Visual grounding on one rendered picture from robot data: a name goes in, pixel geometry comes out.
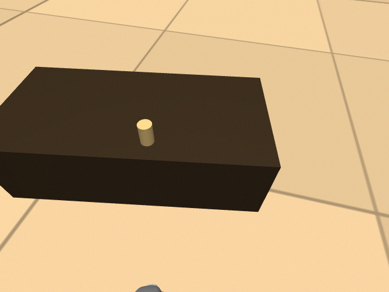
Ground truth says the can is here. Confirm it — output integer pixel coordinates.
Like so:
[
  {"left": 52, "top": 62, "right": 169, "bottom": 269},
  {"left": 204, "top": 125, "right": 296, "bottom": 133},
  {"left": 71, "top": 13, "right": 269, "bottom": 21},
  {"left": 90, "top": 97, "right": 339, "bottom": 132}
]
[{"left": 137, "top": 119, "right": 154, "bottom": 147}]

